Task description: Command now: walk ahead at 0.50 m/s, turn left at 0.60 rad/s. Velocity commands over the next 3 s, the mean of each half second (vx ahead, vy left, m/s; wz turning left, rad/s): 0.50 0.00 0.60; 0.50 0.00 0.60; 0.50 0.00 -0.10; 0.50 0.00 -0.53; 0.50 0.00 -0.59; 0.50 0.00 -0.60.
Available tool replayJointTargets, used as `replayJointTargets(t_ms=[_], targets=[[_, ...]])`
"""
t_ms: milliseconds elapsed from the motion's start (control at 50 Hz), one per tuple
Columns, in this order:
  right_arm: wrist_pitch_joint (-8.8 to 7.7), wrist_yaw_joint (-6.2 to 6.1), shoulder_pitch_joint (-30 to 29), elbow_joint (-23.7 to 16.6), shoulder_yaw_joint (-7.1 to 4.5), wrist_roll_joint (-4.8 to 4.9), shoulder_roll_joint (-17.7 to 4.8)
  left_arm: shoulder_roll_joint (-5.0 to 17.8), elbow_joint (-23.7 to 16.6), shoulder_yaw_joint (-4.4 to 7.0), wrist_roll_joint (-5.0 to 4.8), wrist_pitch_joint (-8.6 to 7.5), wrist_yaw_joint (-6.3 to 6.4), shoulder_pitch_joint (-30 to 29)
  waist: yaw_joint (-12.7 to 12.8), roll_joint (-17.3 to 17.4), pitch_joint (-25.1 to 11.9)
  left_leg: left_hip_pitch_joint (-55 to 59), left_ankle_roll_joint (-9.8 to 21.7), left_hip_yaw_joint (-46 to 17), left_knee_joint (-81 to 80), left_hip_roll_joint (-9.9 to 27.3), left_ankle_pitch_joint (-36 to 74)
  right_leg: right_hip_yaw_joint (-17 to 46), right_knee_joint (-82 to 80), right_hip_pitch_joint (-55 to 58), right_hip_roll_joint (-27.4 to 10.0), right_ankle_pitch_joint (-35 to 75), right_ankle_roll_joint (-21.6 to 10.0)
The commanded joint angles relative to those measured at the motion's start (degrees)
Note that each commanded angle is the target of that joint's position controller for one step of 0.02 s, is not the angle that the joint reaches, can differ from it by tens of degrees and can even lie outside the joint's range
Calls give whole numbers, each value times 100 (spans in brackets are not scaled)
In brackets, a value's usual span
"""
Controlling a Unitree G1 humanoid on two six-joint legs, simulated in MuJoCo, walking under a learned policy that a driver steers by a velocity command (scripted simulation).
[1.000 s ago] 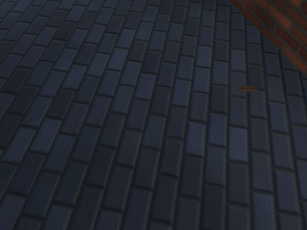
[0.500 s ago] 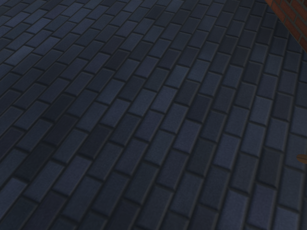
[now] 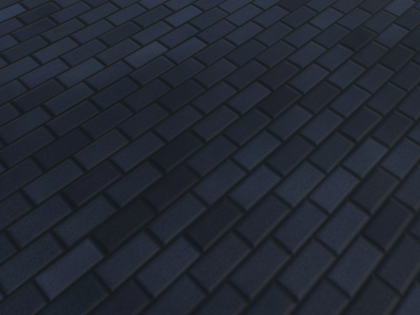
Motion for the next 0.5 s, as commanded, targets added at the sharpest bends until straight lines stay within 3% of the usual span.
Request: replayJointTargets(t_ms=[20, 80, 180, 220, 280, 320, 340, 360, 380, 400, 420, 440, 460, 480, 500], targets=[[-128, -70, 229, -355, -191, -93, -702, 777, -547, 187, 133, -163, 7, -129, -57, 409, -764, 1790, 1153, -2341, -1801, 1455, 543, 412, -260, -1688, -376, 601, 8], [-169, -163, 264, -252, -211, -77, -778, 564, -561, 147, 198, -17, 10, -191, 12, 353, -637, 1135, 1228, -1883, -1958, 1278, 1327, 252, -909, -1454, -273, 1007, 263], [-113, -293, 678, 11, -250, -11, -909, 246, -851, 13, 160, -31, -45, -1312, -395, 458, -350, 739, 845, -1473, -1876, 872, 744, 200, -3016, -1058, 129, 2723, 396], [-95, -304, 902, 132, -267, 16, -951, 291, -951, 17, 92, -70, -96, -1617, -518, 482, -308, 772, 783, -1671, -1789, 954, 458, 237, -3428, -814, 263, 2969, 364], [-50, -326, 1052, 242, -253, 49, -870, 492, -1008, 94, 56, -124, -157, -1660, -476, 589, -326, 1282, 689, -2168, -1283, 1150, 247, 441, -3837, -715, 301, 2613, 209], [-7, -335, 999, 253, -267, 32, -865, 598, -961, 160, 46, -164, -160, -1368, -300, 777, -377, 1472, 590, -2439, -914, 1213, 452, 404, -3935, -358, 331, 2030, 34], [12, -329, 936, 235, -234, 25, -761, 656, -846, 218, 61, -185, -133, -934, -65, 793, -530, 1419, 475, -2406, -574, 1059, 633, 280, -4148, 237, 365, 2006, -98], [2, -304, 942, 189, -134, -11, -489, 844, -759, 302, 141, -217, -94, -308, 235, 611, -1068, 1133, 282, -2133, 393, 741, 684, 536, -4116, 1371, -13, 1963, -358], [-20, -296, 1386, 70, -24, 18, -147, 1290, -696, 408, 268, -216, -45, 443, 304, -445, -1985, -353, -124, -1426, 2254, 98, -495, 2165, -4172, 3439, -1258, 1394, -1001], [-61, -311, 1735, -18, 14, 111, -244, 1288, -509, 441, 166, -133, -102, 828, 215, -1907, -2426, -1711, -327, -1068, 3681, -80, -2425, 4424, -4861, 4215, -2083, -227, -1552], [-49, -313, 1435, 80, -113, 142, -780, 800, -609, 309, 79, -102, -100, 562, 306, -1122, -1668, -2210, -394, -1174, 4251, 299, -2064, 4181, -5108, 3655, -1969, -1105, -1376], [-17, -310, 901, 5, -157, 87, -926, 596, -646, 247, 95, -45, -65, 314, 349, -641, -1056, -2250, -425, -941, 4344, 495, -1608, 3304, -5151, 2957, -1752, -740, -1160], [-4, -304, 631, -61, -163, 25, -866, 495, -631, 203, 138, -14, -49, 55, 244, -371, -633, -2089, -444, -826, 4129, 663, -1259, 2595, -5272, 2256, -1504, 4, -1078], [13, -286, 536, -86, -181, -1, -775, 370, -589, 161, 169, -14, -32, -90, 122, -424, -429, -1909, -437, -832, 3860, 839, -1017, 2086, -5395, 1822, -1311, 560, -1028], [43, -258, 595, -77, -171, 34, -650, 331, -556, 146, 186, -30, -21, -156, 24, -562, -347, -1651, -432, -771, 3699, 952, -880, 1669, -5542, 1515, -1160, 897, -978]])
Next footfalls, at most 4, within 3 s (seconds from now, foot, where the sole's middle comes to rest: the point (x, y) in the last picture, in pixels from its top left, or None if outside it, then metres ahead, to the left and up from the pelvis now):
0.36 right None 0.41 -0.12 -0.76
0.88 left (143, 269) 0.56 0.24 -0.76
1.42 right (155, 170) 0.95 0.24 -0.76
1.88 left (84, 133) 1.12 0.54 -0.76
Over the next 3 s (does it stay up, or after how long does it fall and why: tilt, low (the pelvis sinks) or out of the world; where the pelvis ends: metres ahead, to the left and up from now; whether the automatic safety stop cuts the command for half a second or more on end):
stays up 1.62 0.39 0.01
